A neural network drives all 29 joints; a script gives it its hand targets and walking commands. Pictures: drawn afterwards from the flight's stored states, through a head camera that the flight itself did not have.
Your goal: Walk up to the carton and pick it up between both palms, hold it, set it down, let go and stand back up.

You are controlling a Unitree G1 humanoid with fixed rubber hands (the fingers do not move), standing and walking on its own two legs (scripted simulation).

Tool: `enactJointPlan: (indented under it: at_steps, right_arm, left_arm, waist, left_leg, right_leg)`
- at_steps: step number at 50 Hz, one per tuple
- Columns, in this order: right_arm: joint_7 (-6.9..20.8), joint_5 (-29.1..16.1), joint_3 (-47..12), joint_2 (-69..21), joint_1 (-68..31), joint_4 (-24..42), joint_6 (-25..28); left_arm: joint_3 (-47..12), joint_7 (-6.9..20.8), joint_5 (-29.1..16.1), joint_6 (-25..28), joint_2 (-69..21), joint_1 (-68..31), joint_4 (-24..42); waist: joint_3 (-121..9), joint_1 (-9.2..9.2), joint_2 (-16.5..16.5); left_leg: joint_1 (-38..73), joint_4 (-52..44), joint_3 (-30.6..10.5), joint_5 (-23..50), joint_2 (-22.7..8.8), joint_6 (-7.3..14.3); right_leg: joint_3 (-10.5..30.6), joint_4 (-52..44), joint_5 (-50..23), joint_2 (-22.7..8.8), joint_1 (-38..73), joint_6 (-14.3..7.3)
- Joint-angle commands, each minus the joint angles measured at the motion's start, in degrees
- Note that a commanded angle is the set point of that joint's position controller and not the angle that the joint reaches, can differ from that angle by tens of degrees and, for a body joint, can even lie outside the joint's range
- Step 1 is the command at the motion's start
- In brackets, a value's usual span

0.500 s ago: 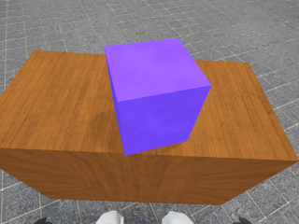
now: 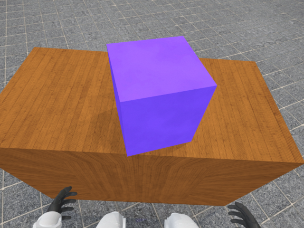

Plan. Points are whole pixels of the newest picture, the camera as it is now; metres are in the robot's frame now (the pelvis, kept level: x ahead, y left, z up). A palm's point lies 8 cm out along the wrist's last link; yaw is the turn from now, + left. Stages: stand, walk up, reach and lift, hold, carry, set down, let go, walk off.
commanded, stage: reach and lift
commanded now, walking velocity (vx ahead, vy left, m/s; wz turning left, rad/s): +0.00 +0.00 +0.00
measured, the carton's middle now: (153, 98) +0.44 +0.00 +0.08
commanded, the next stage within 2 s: none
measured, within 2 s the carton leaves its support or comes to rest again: neither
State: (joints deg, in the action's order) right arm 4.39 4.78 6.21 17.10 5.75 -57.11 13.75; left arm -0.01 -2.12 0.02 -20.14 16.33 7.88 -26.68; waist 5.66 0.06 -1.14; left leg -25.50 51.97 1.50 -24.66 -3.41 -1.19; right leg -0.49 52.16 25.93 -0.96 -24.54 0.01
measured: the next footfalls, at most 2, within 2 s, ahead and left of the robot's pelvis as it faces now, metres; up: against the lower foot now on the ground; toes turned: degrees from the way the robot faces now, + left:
none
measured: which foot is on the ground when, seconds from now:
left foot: down 0.00-1.00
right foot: down 0.00-1.00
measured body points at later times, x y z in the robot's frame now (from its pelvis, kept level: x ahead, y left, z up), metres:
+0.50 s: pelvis -0.01 +0.00 +0.03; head -0.02 +0.02 +0.48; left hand +0.16 +0.24 -0.04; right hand +0.16 -0.25 -0.04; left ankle +0.03 +0.14 -0.69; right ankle +0.02 -0.12 -0.69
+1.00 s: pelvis +0.00 -0.01 +0.04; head -0.01 +0.00 +0.49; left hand +0.20 +0.21 +0.02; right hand +0.21 -0.27 +0.02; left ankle +0.03 +0.14 -0.69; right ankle +0.02 -0.12 -0.69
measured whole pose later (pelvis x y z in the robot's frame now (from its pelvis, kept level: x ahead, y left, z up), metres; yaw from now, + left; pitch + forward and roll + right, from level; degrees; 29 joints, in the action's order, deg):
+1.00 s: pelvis +0.00 -0.01 +0.04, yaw +1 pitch -3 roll +0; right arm 10.8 -9.5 6.2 17.1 9.0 -30.4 9.6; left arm -0.8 -11.8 -2.8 -6.8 7.0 13.5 -11.9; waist 0.5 0.1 -1.1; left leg -15.3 32.0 0.9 -14.0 -3.0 -1.6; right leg -1.8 32.8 16.0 -0.8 -14.3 0.0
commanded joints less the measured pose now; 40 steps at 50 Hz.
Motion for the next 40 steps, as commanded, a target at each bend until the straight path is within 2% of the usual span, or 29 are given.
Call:
enactJointPlan:
  at_steps: [1,3,4,5,6,8,9,10,11,13,16,18,19,21,23,25,26,27,28,31,32,37,39,40]
  right_arm:
    - [0.6,-3.2,8.1,15.1,-3.7,16.2,5.8]
    - [1.0,-3.6,7.7,14.2,-2.9,16.8,6.4]
    - [1.1,-4.1,7.3,13.9,-2.2,17.3,6.3]
    - [1.7,-4.7,7.3,13.5,-1.6,16.3,6.1]
    - [1.8,-4.8,7.2,13.1,-1.0,16.4,5.8]
    - [2.2,-5.5,6.5,12.6,-0.3,17.1,5.4]
    - [2.3,-5.8,6.5,12.4,0.8,17.0,5.3]
    - [2.5,-6.0,6.3,11.9,0.7,18.0,5.4]
    - [2.9,-6.5,6.6,11.9,0.3,18.4,5.6]
    - [3.2,-7.5,6.4,11.6,1.3,19.3,5.5]
    - [3.7,-8.5,6.0,11.4,1.0,21.7,5.5]
    - [4.0,-9.2,5.7,11.5,1.2,22.7,5.3]
    - [4.1,-9.3,6.3,11.7,1.2,23.1,5.0]
    - [4.4,-9.8,6.4,11.8,-0.1,24.7,4.6]
    - [4.9,-10.6,6.2,11.8,-0.2,24.4,3.5]
    - [5.3,-11.2,5.5,11.6,-1.3,26.8,3.1]
    - [5.4,-11.4,6.0,11.9,-0.4,27.1,2.5]
    - [5.4,-11.7,5.9,11.4,-1.1,27.8,2.2]
    - [5.4,-12.0,6.0,11.3,-1.0,29.9,2.3]
    - [5.6,-13.3,5.6,11.1,-1.6,32.7,1.9]
    - [5.6,-13.9,5.2,11.0,-2.2,33.8,1.5]
    - [6.5,-15.8,4.7,12.0,-2.3,36.8,-0.3]
    - [6.7,-16.8,4.2,12.4,-1.9,38.3,-0.7]
    - [6.8,-17.3,3.4,12.0,-1.8,39.5,-1.2]
  left_arm:
    - [4.7,-2.9,1.4,3.7,7.8,-0.1,20.8]
    - [4.0,-3.2,1.1,5.1,6.4,0.0,22.6]
    - [4.0,-3.3,0.6,5.7,6.1,0.3,22.2]
    - [3.3,-3.6,0.4,6.2,5.3,0.9,22.1]
    - [3.0,-3.7,0.3,6.5,4.5,0.9,22.2]
    - [2.4,-3.7,-0.5,7.3,3.2,1.3,21.4]
    - [2.1,-3.8,-0.3,7.9,2.3,2.7,21.5]
    - [1.8,-4.0,-0.9,8.8,2.2,2.2,21.9]
    - [1.7,-4.3,-0.6,9.3,1.8,2.1,23.9]
    - [1.3,-4.6,-1.3,10.5,0.8,3.4,23.0]
    - [0.6,-5.3,-1.7,12.2,0.1,3.1,23.2]
    - [0.1,-5.8,-1.8,13.1,-0.8,3.4,23.2]
    - [-0.6,-6.0,-2.4,13.6,-0.9,3.5,23.3]
    - [-1.1,-6.7,-2.7,14.2,-1.1,2.2,24.0]
    - [-2.2,-7.2,-3.6,14.8,-2.1,1.5,24.7]
    - [-2.6,-7.8,-3.7,15.6,-2.7,0.2,25.7]
    - [-3.1,-8.2,-4.3,15.6,-3.2,0.3,26.4]
    - [-3.0,-8.2,-4.5,16.2,-2.9,-0.5,26.5]
    - [-3.2,-8.5,-5.1,16.8,-2.8,-0.7,27.4]
    - [-4.1,-9.3,-6.2,17.7,-3.4,-1.1,29.4]
    - [-4.5,-9.3,-6.2,17.6,-4.0,-0.9,28.7]
    - [-5.5,-10.2,-6.6,16.8,-5.2,-1.6,31.8]
    - [-6.2,-10.4,-7.3,16.7,-6.0,0.0,32.9]
    - [-6.1,-10.6,-7.1,16.4,-6.4,-0.2,34.0]
  waist:
    - [-17.2,0.52,1.5]
    - [-19.0,0.31,2.5]
    - [-18.4,0.3,1.5]
    - [-17.9,0.44,2.7]
    - [-17.6,0.79,2.6]
    - [-17.0,0.25,1.5]
    - [-18.5,0.72,1.6]
    - [-17.7,0.25,1.4]
    - [-18.6,-0.66,2.6]
    - [-18.1,-0.53,1.9]
    - [-16.7,-1.16,0.5]
    - [-16.2,-2.06,1.7]
    - [-16.3,-1.03,1.1]
    - [-14.6,-1.65,1.8]
    - [-13.8,-0.86,1.3]
    - [-13.7,-1.54,1.8]
    - [-14.1,-0.89,1.7]
    - [-14.2,-0.99,1.6]
    - [-15.5,-1.17,0.6]
    - [-16.0,-1.46,1.1]
    - [-15.8,-1.57,0.0]
    - [-14.4,-1.9,1.9]
    - [-14.3,-1.87,0.4]
    - [-14.1,-2.28,1.2]
  left_leg:
    - [20.6,-17.5,0.9,26.9,2.0,-0.8]
    - [21.8,-17.9,0.6,28.2,1.8,-1.2]
    - [21.9,-19.2,0.8,28.2,1.9,-0.8]
    - [22.7,-19.9,0.4,28.1,1.9,-1.2]
    - [22.7,-21.3,0.5,26.5,1.8,-1.1]
    - [23.5,-23.0,0.6,25.6,1.8,-0.9]
    - [24.6,-23.1,0.4,26.3,1.7,-1.2]
    - [24.7,-24.3,0.2,25.0,1.7,-1.1]
    - [25.0,-24.8,0.3,25.2,1.6,-1.4]
    - [25.8,-26.2,0.3,24.4,1.9,-1.2]
    - [24.9,-28.6,0.6,19.9,2.0,-0.9]
    - [24.6,-30.0,0.9,17.3,2.2,-1.0]
    - [25.0,-30.5,0.7,16.6,2.2,-1.0]
    - [23.5,-32.0,1.2,12.2,2.3,-0.9]
    - [23.4,-32.9,0.8,9.5,2.1,-0.9]
    - [22.7,-33.7,1.4,7.0,2.3,-0.7]
    - [22.9,-33.8,1.2,6.9,2.2,-0.8]
    - [22.4,-33.8,1.5,5.8,2.3,-0.5]
    - [22.8,-33.9,1.5,6.3,2.3,-0.4]
    - [23.0,-33.7,1.4,5.8,2.3,-0.3]
    - [23.6,-33.8,1.3,5.9,2.5,-0.2]
    - [23.5,-34.6,0.9,5.4,2.5,-0.4]
    - [24.0,-34.7,0.8,5.8,2.3,-0.3]
    - [24.1,-34.9,0.9,7.1,2.6,-0.3]
  right_leg:
    - [-4.7,-19.8,-26.6,2.7,5.6,-1.1]
    - [-4.5,-20.6,-27.0,2.5,6.0,-1.3]
    - [-4.4,-20.9,-27.3,2.7,6.4,-1.1]
    - [-4.3,-21.9,-26.3,2.7,6.1,-1.3]
    - [-4.1,-22.7,-25.1,2.7,6.3,-1.5]
    - [-4.1,-24.0,-24.5,2.6,7.0,-1.4]
    - [-3.9,-24.3,-24.8,2.8,7.0,-1.4]
    - [-3.6,-25.2,-23.9,2.4,7.4,-1.5]
    - [-3.7,-25.6,-23.0,2.4,7.6,-1.6]
    - [-3.6,-26.8,-22.8,2.5,7.7,-1.3]
    - [-3.1,-28.7,-19.4,2.1,8.2,-1.3]
    - [-3.1,-29.4,-17.2,2.1,8.2,-1.3]
    - [-3.0,-29.7,-16.9,2.3,8.2,-1.2]
    - [-2.9,-30.5,-13.3,2.0,7.8,-1.4]
    - [-2.7,-31.3,-12.0,1.9,7.6,-1.5]
    - [-2.8,-31.5,-9.8,1.7,7.3,-1.4]
    - [-3.0,-31.2,-10.3,2.0,7.3,-1.4]
    - [-2.6,-31.5,-9.6,1.6,7.3,-1.3]
    - [-2.7,-31.4,-10.4,1.7,7.4,-1.4]
    - [-2.7,-31.4,-9.8,1.6,6.3,-1.3]
    - [-2.5,-31.9,-9.3,1.7,6.0,-1.5]
    - [-2.4,-32.4,-8.9,2.0,5.3,-1.7]
    - [-2.3,-32.9,-9.1,2.0,5.2,-1.9]
    - [-2.3,-32.9,-9.8,2.1,5.6,-1.8]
